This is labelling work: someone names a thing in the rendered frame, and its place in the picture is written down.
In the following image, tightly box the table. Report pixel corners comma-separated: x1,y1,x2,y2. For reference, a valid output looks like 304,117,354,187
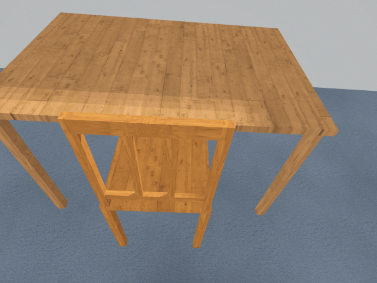
0,12,339,215

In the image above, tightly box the chair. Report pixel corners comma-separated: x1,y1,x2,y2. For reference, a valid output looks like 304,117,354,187
57,111,235,248

